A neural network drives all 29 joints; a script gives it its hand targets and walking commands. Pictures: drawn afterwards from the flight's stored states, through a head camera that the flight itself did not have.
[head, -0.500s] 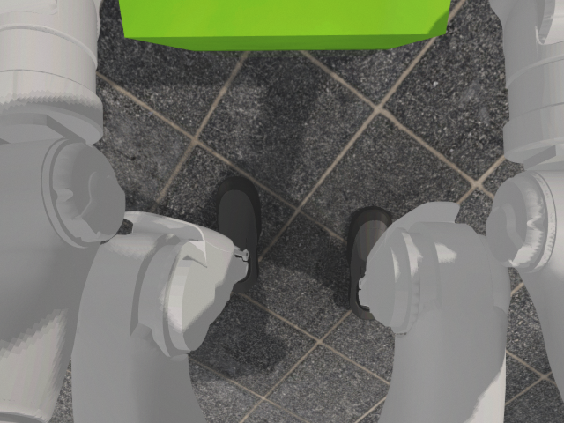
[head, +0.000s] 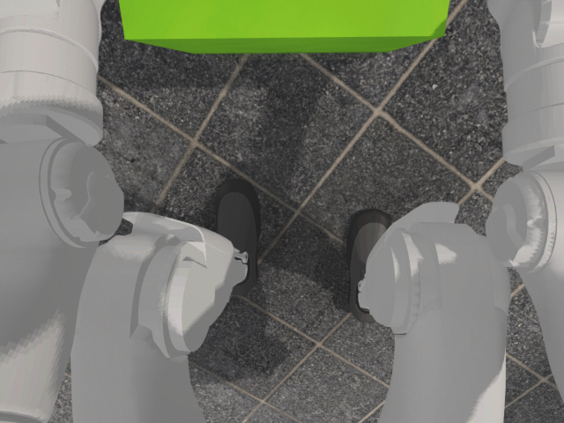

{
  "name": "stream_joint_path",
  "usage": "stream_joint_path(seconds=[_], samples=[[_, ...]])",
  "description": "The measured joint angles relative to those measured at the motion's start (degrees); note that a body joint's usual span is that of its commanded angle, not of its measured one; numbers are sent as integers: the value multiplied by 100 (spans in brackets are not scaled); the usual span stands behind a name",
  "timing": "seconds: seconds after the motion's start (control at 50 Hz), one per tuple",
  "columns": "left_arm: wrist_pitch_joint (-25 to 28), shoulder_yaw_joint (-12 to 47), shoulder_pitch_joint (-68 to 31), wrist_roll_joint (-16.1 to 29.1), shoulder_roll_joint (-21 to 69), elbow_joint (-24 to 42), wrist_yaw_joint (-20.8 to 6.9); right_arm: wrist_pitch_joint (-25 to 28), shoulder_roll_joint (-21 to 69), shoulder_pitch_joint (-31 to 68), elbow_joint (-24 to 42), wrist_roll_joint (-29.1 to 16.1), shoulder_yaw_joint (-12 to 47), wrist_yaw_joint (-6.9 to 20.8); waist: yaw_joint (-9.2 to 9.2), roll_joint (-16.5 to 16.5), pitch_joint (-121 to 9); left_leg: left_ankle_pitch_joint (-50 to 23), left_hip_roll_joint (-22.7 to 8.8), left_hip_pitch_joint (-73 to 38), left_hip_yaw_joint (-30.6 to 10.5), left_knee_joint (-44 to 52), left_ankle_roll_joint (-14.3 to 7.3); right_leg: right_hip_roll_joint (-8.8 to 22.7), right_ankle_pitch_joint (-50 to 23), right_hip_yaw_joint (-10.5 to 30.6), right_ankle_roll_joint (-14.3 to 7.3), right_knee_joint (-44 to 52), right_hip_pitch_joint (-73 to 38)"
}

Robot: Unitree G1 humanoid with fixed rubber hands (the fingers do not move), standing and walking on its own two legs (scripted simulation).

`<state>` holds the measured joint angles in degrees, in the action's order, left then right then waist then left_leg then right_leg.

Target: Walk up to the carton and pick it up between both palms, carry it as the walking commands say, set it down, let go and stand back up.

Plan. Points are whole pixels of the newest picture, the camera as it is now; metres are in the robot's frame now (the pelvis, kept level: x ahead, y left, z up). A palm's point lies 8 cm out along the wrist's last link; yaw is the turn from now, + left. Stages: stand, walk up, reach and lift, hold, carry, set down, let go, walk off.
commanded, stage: set down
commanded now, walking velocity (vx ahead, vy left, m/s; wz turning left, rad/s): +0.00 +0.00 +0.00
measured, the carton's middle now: out of the picture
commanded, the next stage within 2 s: none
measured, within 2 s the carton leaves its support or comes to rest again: neither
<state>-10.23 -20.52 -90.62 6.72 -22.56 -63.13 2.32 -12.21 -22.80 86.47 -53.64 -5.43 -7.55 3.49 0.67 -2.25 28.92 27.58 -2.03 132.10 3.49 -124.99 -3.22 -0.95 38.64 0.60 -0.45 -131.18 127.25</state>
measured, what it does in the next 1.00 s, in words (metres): stands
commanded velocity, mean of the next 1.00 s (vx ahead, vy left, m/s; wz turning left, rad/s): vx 0.00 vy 0.00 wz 0.00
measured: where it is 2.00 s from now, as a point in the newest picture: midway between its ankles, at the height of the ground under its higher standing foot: (303, 269)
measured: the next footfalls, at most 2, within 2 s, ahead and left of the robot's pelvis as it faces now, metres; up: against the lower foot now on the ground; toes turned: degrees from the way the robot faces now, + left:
none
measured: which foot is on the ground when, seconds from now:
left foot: down 0.00-1.00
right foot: down 0.00-1.00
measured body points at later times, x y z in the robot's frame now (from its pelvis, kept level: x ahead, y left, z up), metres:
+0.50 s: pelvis +0.00 +0.00 +0.00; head +0.39 -0.02 +0.21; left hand +0.57 +0.21 -0.19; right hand +0.57 -0.19 -0.21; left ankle +0.14 +0.11 -0.32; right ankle +0.09 -0.12 -0.32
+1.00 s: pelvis -0.01 -0.01 +0.01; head +0.36 -0.02 +0.25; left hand +0.56 +0.22 -0.13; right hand +0.58 -0.21 -0.13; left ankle +0.14 +0.11 -0.32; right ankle +0.09 -0.12 -0.32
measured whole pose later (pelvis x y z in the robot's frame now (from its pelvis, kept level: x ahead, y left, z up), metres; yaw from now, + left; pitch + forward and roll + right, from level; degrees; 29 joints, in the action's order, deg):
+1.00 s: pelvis -0.01 -0.01 +0.01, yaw +0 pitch +29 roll +2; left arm -10.5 -15.4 -87.3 15.0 -25.6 -62.4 6.5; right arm -13.4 -28.2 87.6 -55.1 -12.6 -3.6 -3.9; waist 0.7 -0.9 30.0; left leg 27.5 -2.0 125.0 3.5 -123.5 -2.6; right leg -1.1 38.2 0.7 -0.5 -130.3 121.2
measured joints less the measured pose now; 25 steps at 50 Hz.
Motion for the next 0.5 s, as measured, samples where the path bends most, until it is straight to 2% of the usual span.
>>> stream_joint_path(seconds=[0.18,0.24,0.34,0.5], samples=[[147,0,-2,0,-4,-98,-8,229,4,0,-138,1,19,-27,0,3,0,0,1,0,-1,-6,0,0,0,0,12,-6,0],[276,28,-1,52,-13,-156,15,356,5,4,-182,3,158,-229,0,7,1,0,1,-2,-2,-5,0,0,0,0,17,-6,0],[434,244,0,274,-69,-198,224,458,-2,61,-420,-108,313,-569,0,23,26,-4,1,-11,-2,-6,0,0,-5,0,18,-12,-2],[473,363,-28,429,-147,-393,339,478,-163,63,-528,-305,387,-693,0,44,97,-5,1,-32,-2,-25,2,0,-4,0,18,-39,-16]])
